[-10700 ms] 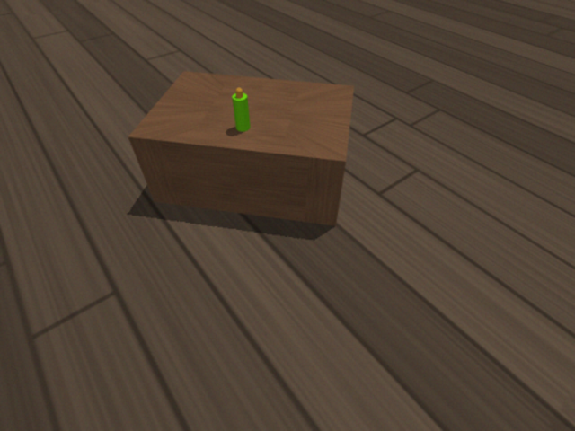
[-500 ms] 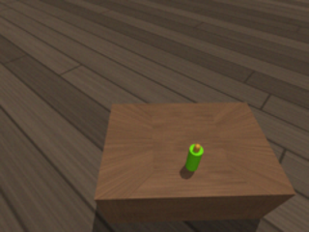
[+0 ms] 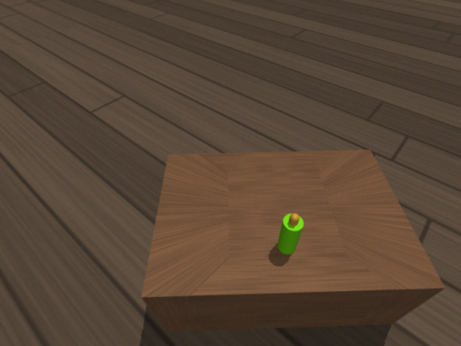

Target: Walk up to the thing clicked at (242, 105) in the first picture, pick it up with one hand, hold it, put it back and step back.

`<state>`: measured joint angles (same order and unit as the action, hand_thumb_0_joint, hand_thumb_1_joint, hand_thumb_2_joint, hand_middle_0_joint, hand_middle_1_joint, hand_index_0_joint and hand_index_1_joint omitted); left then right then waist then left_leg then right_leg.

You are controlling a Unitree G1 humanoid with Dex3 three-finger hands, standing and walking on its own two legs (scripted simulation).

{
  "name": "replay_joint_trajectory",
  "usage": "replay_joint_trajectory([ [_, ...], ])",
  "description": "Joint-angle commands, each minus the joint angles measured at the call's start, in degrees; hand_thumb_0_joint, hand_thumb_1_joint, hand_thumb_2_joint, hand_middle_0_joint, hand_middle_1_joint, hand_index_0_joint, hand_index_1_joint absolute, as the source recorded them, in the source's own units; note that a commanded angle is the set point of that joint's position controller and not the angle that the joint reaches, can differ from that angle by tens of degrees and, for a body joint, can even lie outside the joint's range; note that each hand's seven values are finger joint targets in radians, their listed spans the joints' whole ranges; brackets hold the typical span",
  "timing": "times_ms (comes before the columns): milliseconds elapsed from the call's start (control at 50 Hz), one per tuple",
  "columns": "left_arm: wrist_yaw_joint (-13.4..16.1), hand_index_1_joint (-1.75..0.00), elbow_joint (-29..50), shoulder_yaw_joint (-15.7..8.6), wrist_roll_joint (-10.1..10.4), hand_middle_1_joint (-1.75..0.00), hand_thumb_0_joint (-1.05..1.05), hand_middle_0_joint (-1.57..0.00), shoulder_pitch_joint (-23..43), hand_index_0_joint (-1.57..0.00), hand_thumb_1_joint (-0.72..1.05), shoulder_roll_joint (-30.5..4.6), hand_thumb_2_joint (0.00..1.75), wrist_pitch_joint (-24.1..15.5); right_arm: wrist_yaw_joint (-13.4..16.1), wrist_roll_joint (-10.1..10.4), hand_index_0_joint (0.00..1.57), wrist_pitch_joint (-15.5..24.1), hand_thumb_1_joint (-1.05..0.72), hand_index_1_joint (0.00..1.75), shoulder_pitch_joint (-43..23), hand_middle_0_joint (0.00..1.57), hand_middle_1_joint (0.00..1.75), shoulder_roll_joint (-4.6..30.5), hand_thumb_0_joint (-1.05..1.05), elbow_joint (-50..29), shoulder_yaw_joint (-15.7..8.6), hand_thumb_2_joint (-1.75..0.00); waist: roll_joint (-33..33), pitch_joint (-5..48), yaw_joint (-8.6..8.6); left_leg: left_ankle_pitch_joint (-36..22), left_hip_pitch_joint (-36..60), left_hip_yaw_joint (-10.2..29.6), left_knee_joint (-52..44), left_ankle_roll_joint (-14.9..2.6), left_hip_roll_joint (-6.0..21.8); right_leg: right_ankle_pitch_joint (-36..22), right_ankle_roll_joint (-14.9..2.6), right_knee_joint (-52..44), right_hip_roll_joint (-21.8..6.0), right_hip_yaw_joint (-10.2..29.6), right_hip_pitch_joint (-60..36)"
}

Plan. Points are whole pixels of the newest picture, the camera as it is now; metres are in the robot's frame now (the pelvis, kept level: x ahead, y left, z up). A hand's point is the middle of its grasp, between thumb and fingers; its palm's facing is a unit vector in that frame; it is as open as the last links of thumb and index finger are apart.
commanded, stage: stand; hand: right
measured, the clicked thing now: (290, 231) +0.53 -0.18 -0.30
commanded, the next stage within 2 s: go down in 1.88 s
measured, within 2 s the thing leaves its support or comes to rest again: neither
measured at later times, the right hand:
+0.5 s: hand out of the picture +0.07 -0.26 -0.16, palm faces -0.02 +0.94 -0.33, open 7.3 cm
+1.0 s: hand out of the picture +0.09 -0.26 -0.16, palm faces -0.03 +0.94 -0.33, open 7.3 cm
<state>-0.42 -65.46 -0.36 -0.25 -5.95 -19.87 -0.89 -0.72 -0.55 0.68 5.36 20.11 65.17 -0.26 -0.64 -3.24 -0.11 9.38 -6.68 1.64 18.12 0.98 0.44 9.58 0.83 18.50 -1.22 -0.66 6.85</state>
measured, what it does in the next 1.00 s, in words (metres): stands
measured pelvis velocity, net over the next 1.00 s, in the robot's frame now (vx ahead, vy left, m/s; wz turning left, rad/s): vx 0.01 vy -0.01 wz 0.00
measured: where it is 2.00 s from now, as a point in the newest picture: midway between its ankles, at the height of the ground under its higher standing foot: outside the picture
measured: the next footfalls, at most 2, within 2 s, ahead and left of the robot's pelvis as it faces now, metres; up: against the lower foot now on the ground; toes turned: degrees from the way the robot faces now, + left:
none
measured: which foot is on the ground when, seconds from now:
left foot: down 0.00-1.00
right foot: down 0.00-1.00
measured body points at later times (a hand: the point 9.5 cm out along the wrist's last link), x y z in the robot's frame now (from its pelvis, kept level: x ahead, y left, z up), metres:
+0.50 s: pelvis +0.01 -0.01 +0.00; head +0.02 -0.01 +0.45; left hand +0.09 +0.30 -0.13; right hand +0.07 -0.31 -0.14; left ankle +0.01 +0.13 -0.75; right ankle +0.01 -0.13 -0.75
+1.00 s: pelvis +0.01 -0.01 +0.00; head +0.03 -0.01 +0.45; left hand +0.09 +0.30 -0.13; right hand +0.09 -0.31 -0.14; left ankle +0.01 +0.13 -0.75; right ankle +0.01 -0.13 -0.75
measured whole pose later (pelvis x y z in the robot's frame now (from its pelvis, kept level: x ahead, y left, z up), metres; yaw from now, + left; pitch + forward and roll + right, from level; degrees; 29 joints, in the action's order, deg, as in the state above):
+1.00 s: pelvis +0.01 -0.01 +0.00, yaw +0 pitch -2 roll +0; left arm -0.3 -64.7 -0.2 -0.2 -5.9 -20.2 -0.8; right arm -0.5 -0.5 0.5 5.9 20.2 64.6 0.2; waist -0.5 -3.2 -0.2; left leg 10.4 -5.7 1.6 17.7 1.5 1.1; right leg 10.5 0.3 18.1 -0.6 -0.7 6.0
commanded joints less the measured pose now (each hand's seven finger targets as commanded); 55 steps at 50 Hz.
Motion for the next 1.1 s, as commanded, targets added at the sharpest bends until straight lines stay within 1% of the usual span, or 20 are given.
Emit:
replay_joint_trajectory([
  [0,0.7,-0.3,3.3,-1.9,-0.2,-0.3,0.0,-0.2,2.4,-0.2,0.9,-12.4,0.9,-1.1,0.8,0.0,0.2,1.1,-0.9,0.3,-1.8,0.2,0.3,12.2,0.0,-3.2,-2.1,-0.9,0.5,4.7,-0.14,-3.8,-0.6,4.5,-3.1,-1.68,6.5,-2.8,-1.94,-3.1,-6.4,5.1,-0.9],
  [60,0.7,-0.3,3.4,-1.7,-0.2,-0.3,0.0,-0.2,1.7,-0.2,0.9,-12.4,0.9,-1.2,0.7,0.1,0.2,1.1,-0.9,0.3,-2.2,0.2,0.3,12.1,0.0,-3.1,-2.0,-0.9,0.9,4.0,0.39,-5.6,-0.5,4.8,-3.0,-1.63,6.6,-3.5,-1.9,-3.0,-6.2,5.0,-0.4],
  [120,0.8,-0.3,3.5,-1.8,-0.2,-0.3,0.0,-0.2,2.0,-0.2,0.9,-12.7,0.9,-1.4,0.7,0.1,0.2,1.0,-0.9,0.3,-1.5,0.2,0.3,11.9,0.0,-3.2,-1.9,-0.9,1.6,4.4,-0.01,-5.2,-0.7,4.5,-2.7,-1.64,6.5,-4.0,-1.82,-3.1,-6.4,5.2,-1.1],
  [140,0.8,-0.3,3.4,-1.8,-0.2,-0.3,0.0,-0.2,1.8,-0.2,0.9,-12.7,0.9,-1.3,0.7,0.0,0.2,0.9,-0.9,0.3,-1.5,0.2,0.3,12.2,0.0,-3.1,-2.0,-0.9,0.9,4.7,-0.04,-2.9,-0.8,4.3,-2.8,-1.74,6.4,-2.3,-1.75,-3.7,-6.4,5.3,-0.7],
  [220,0.8,-0.3,3.9,-1.8,-0.2,-0.3,0.0,-0.2,2.1,-0.2,0.9,-12.9,0.9,-1.3,0.8,-0.1,0.2,1.1,-0.9,0.3,-1.1,0.2,0.3,12.2,0.0,-3.1,-2.0,-0.9,0.8,5.1,-0.01,-5.5,-0.1,4.4,-2.6,-1.51,6.6,-4.5,-2.05,-3.0,-6.4,5.3,-0.9],
  [300,0.8,-0.3,3.7,-1.9,-0.1,-0.3,0.0,-0.2,2.1,-0.2,0.9,-13.0,0.9,-1.1,0.9,0.0,0.2,0.9,-0.9,0.3,-0.8,0.2,0.3,12.1,0.0,-3.0,-2.0,-0.9,0.8,5.1,-0.07,-4.8,-0.7,4.4,-2.8,-1.49,6.6,-3.8,-2.08,-2.9,-6.2,5.1,-1.5],
  [320,0.7,-0.3,3.6,-1.7,0.0,-0.3,0.0,-0.2,1.7,-0.2,0.9,-12.6,0.9,-1.1,0.8,0.1,0.2,1.0,-0.9,0.3,-1.1,0.2,0.3,12.2,0.0,-2.9,-1.8,-0.9,-0.1,4.0,0.14,-4.3,-1.0,4.4,-3.0,-1.5,6.5,-3.5,-1.95,-3.3,-6.2,5.3,-1.0],
  [360,0.8,-0.3,3.7,-1.8,-0.2,-0.3,0.0,-0.2,1.6,-0.2,0.9,-12.7,0.9,-1.2,0.8,0.1,0.2,1.0,-0.9,0.3,-1.2,0.2,0.3,12.3,0.0,-3.1,-2.0,-0.9,0.8,4.8,0.16,-5.7,-0.4,4.5,-2.5,-1.72,6.8,-4.9,-1.99,-3.0,-6.4,5.2,-1.6],
  [460,0.8,-0.3,3.6,-1.8,-0.1,-0.3,0.0,-0.2,2.0,-0.2,0.9,-12.8,0.9,-1.1,0.9,0.2,0.2,0.9,-0.9,0.3,-0.8,0.2,0.3,12.0,0.0,-3.1,-1.7,-0.9,1.2,4.6,-0.04,-5.2,-0.4,4.5,-3.0,-1.5,6.6,-4.0,-2.05,-3.0,-6.0,4.9,-1.1],
  [540,0.8,-0.3,3.7,-2.0,-0.1,-0.3,0.0,-0.2,1.9,-0.2,0.9,-12.9,0.9,-1.1,1.1,0.1,0.2,1.0,-0.9,0.3,-0.6,0.2,0.3,12.4,0.0,-3.4,-1.8,-0.9,0.6,6.1,0.02,-8.7,0.8,4.2,-2.1,-1.64,6.9,-8.0,-2.18,-2.0,-6.4,4.9,-2.5],
  [640,0.8,-0.3,3.8,-1.9,-0.1,-0.3,0.0,-0.2,1.6,-0.2,0.9,-12.7,0.9,-1.1,1.2,0.2,0.2,1.1,-0.9,0.3,-0.6,0.2,0.3,12.3,0.0,-3.4,-1.7,-0.9,0.5,5.8,0.1,-11.1,1.4,4.0,-1.9,-1.49,7.0,-10.7,-2.13,-1.9,-6.3,4.7,-2.5],
  [680,0.9,-0.3,3.8,-2.0,-0.1,-0.3,0.0,-0.2,2.0,-0.2,0.9,-12.7,0.9,-1.1,1.2,0.1,0.2,1.0,-0.9,0.3,-0.4,0.2,0.3,12.3,0.0,-3.5,-1.8,-0.9,0.9,5.6,-0.11,-9.4,1.1,3.8,-2.1,-1.44,6.9,-9.3,-2.03,-2.1,-6.3,4.8,-2.5],
  [700,0.9,-0.3,3.8,-1.9,0.0,-0.3,0.0,-0.2,2.1,-0.2,0.9,-12.6,0.9,-1.0,1.2,0.1,0.2,0.9,-0.9,0.3,-0.9,0.2,0.3,12.2,0.0,-3.5,-1.6,-0.9,0.6,4.1,0.07,-8.1,0.1,4.0,-2.3,-1.47,6.8,-8.1,-1.92,-2.7,-6.2,5.0,-1.9],
  [740,0.9,-0.3,3.9,-2.0,-0.1,-0.3,0.0,-0.2,2.2,-0.2,0.9,-12.8,0.9,-1.0,1.2,0.1,0.2,0.9,-0.9,0.3,-0.8,0.2,0.3,12.3,0.0,-3.7,-1.7,-0.9,0.6,5.5,-0.04,-8.7,1.0,3.9,-2.2,-1.62,7.1,-8.5,-2.02,-2.3,-6.4,5.0,-2.7],
  [780,0.9,-0.3,3.7,-2.0,-0.1,-0.3,0.0,-0.2,1.7,-0.2,0.9,-12.8,0.9,-1.0,1.2,0.2,0.2,0.9,-0.9,0.3,-1.1,0.2,0.3,12.1,0.0,-3.7,-1.6,-0.9,0.6,4.8,0.24,-9.5,0.9,4.1,-2.2,-1.48,7.0,-9.0,-2.02,-2.5,-6.3,4.9,-2.3],
  [860,0.9,-0.3,3.7,-1.9,-0.2,-0.3,0.0,-0.2,2.0,-0.2,0.9,-12.7,0.9,-0.9,1.2,0.2,0.2,0.8,-0.9,0.3,-1.0,0.2,0.3,12.2,0.0,-3.7,-1.7,-0.9,1.1,4.1,0.05,-6.7,0.1,4.2,-2.8,-1.49,6.8,-5.7,-2.01,-3.0,-6.1,4.7,-1.9],
  [900,0.9,-0.3,3.8,-1.9,-0.3,-0.3,0.0,-0.2,1.7,-0.2,0.9,-12.6,0.9,-1.0,1.1,0.2,0.2,0.8,-0.9,0.3,-1.2,0.2,0.3,12.2,0.0,-3.9,-1.8,-0.9,1.3,5.0,0.09,-8.3,1.3,4.0,-2.4,-1.63,7.0,-7.7,-2.04,-2.8,-6.2,4.7,-1.9],
  [980,0.8,-0.3,4.0,-2.0,-0.2,-0.3,0.0,-0.2,1.9,-0.2,0.9,-12.6,0.9,-1.0,1.2,0.1,0.2,1.0,-0.9,0.3,-0.7,0.2,0.3,12.4,0.0,-3.8,-1.7,-0.9,-0.1,5.7,0.01,-8.8,1.2,3.7,-2.5,-1.47,6.9,-8.7,-2.14,-2.5,-6.3,4.9,-2.7],
  [1040,0.9,-0.3,4.1,-2.0,-0.2,-0.3,0.0,-0.2,1.8,-0.2,0.9,-12.6,0.9,-0.9,1.3,0.1,0.2,1.1,-0.9,0.3,-1.2,0.2,0.3,12.5,0.0,-4.0,-1.8,-0.9,-0.3,6.0,0.21,-10.8,1.9,3.7,-2.0,-1.56,7.1,-10.3,-2.19,-2.1,-6.4,4.9,-2.8],
  [1080,0.9,-0.3,3.9,-2.0,-0.1,-0.3,0.0,-0.2,1.6,-0.2,0.9,-12.9,0.9,-1.0,1.2,0.2,0.2,1.0,-0.9,0.3,-1.2,0.2,0.3,11.9,0.0,-3.9,-1.7,-0.9,1.0,5.3,0.16,-10.0,1.3,3.9,-2.2,-1.47,7.1,-9.2,-2.14,-2.5,-6.3,4.6,-2.8],
])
